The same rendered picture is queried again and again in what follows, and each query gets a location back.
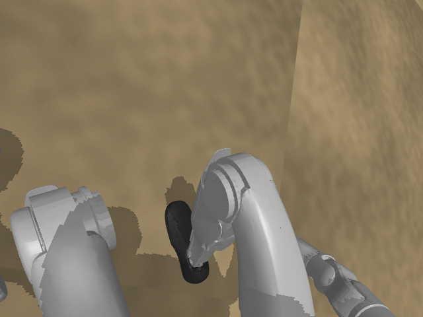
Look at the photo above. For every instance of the right robot arm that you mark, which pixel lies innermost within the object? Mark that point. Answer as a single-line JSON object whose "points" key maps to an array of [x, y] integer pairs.
{"points": [[347, 296]]}

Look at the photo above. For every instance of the right robot foot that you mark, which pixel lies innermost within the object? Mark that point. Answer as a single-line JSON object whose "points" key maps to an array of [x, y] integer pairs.
{"points": [[179, 228]]}

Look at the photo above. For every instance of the right robot hand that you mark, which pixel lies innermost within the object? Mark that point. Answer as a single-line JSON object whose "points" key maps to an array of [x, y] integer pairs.
{"points": [[307, 250]]}

